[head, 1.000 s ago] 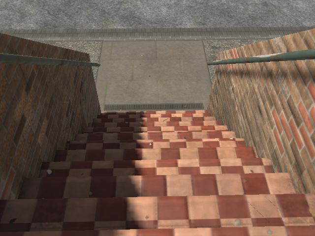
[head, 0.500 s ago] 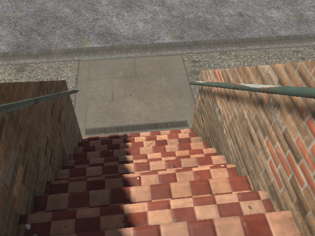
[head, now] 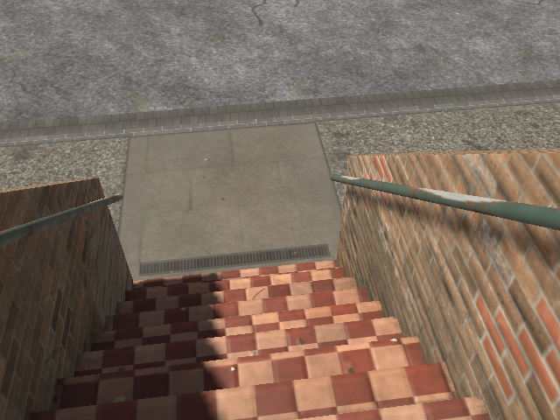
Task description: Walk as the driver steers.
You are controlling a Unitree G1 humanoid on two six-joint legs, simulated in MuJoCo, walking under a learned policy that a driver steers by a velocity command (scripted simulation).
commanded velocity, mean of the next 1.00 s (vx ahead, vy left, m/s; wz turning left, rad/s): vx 0.50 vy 0.00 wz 0.03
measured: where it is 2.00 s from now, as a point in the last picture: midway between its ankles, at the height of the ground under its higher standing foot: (277, 409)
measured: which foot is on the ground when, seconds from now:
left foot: up 0.00-0.26, down 0.28-0.78, up 0.80-1.00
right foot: down 0.00-0.28, up 0.30-0.76, down 0.78-1.00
